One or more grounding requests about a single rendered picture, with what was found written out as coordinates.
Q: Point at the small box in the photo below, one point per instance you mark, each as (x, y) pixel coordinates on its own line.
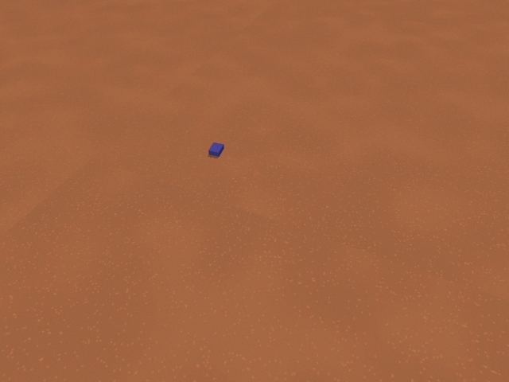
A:
(216, 149)

